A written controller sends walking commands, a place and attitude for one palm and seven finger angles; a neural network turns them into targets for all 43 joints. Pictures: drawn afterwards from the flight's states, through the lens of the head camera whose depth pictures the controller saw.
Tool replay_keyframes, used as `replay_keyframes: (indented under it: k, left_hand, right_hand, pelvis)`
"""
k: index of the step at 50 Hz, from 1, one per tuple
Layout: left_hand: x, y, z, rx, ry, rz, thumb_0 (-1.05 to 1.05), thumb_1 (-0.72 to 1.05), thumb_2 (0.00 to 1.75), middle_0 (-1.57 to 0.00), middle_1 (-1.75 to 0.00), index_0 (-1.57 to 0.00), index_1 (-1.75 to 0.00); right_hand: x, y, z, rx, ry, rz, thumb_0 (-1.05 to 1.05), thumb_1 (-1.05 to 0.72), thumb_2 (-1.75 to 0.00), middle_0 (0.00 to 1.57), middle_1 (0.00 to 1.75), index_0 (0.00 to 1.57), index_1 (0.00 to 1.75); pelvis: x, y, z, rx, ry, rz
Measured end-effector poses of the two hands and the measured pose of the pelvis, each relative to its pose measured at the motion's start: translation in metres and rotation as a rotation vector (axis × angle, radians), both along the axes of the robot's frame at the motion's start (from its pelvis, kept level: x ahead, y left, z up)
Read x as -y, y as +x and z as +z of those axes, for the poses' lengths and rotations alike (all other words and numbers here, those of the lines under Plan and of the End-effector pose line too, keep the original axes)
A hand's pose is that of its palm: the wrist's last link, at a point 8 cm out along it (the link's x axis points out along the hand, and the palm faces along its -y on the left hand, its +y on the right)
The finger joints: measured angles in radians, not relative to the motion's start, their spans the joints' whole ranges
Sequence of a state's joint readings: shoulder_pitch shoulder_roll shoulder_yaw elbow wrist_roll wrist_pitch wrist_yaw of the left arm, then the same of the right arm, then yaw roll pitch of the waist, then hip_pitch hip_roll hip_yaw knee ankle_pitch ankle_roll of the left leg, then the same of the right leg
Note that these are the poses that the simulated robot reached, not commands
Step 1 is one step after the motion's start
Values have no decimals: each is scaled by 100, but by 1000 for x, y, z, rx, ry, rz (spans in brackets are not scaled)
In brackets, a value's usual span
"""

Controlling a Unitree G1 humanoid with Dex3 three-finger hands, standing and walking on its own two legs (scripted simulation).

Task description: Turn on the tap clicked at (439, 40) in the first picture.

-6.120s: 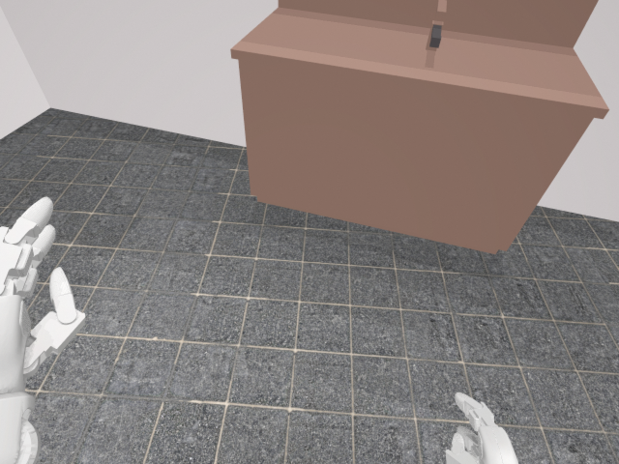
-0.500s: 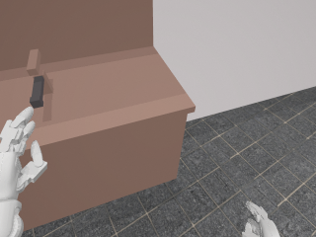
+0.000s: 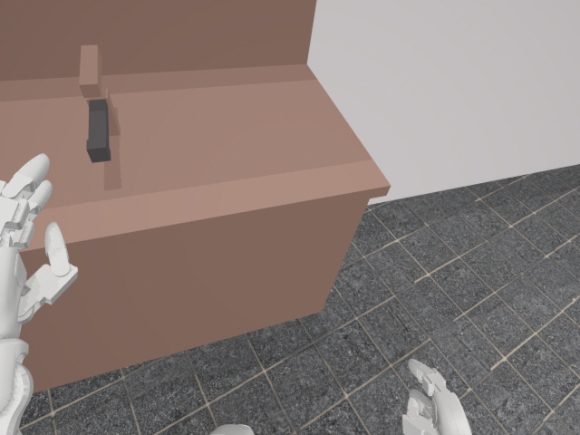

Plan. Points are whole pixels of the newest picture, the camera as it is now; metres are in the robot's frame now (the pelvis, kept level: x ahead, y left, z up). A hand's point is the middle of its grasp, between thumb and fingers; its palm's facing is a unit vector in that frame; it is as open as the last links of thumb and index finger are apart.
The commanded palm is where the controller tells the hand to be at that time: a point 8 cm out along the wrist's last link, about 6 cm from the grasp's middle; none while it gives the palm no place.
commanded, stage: come to a stop and stand still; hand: left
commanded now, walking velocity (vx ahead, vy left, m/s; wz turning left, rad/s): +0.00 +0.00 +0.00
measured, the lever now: (98, 150) +0.48 +0.37 +0.07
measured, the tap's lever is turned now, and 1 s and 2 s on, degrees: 0 0 0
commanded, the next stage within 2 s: look again from close up in 0.50 s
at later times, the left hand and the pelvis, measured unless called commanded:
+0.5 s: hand (57, 250) +0.24 +0.28 +0.16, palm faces +0.35 -0.87 -0.35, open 7.4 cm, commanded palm +0.18 +0.31 +0.18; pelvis +0.02 +0.03 +0.01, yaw +0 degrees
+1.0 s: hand (56, 249) +0.24 +0.27 +0.17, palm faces +0.36 -0.85 -0.39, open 7.4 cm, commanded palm +0.18 +0.30 +0.18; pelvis +0.03 +0.02 +0.01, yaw +0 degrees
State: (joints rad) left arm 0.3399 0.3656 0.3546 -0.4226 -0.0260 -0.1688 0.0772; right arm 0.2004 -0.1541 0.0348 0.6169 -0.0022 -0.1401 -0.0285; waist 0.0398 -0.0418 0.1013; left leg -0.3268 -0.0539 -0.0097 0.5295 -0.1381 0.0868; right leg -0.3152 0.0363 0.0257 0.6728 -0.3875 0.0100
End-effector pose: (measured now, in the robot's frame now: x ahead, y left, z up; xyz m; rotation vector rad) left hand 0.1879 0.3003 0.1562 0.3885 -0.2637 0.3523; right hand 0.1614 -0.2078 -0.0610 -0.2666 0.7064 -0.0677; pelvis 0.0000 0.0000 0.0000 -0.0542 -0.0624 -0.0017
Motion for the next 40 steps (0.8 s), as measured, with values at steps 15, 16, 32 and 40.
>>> replay_keyframes:
  k: [15, 16, 32, 40]
  left_hand:
    - [-19, 8, 35, -16, 102, -1, 2, 89, 90, -21, -30, -21, -30]
    - [-22, 9, 32, -33, 95, 6, 2, 89, 90, -21, -30, -21, -30]
    - [-21, 6, 30, -44, 83, -11, 2, 89, 90, -21, -30, -22, -30]
    - [-25, 12, 13, -70, 1, 56, 2, 89, 90, -21, -30, -21, -30]
  right_hand:
    - [-26, 34, 4, 8, 18, 48, 1, -90, -90, 21, 30, 21, 30]
    - [-26, 36, 4, 11, 20, 40, 1, -90, -90, 21, 30, 21, 30]
    - [-19, 36, 7, 1, -5, 5, 1, -90, -90, 20, 30, 20, 30]
    - [-19, 32, 2, -16, 1, -1, 1, -90, -90, 20, 30, 20, 30]
  pelvis:
    - [-27, 14, 10, -81, 16, -7]
    - [-28, 14, 10, -80, 16, -8]
    - [-31, 19, 10, -89, 20, 4]
    - [-30, 22, 10, -88, 49, 8]
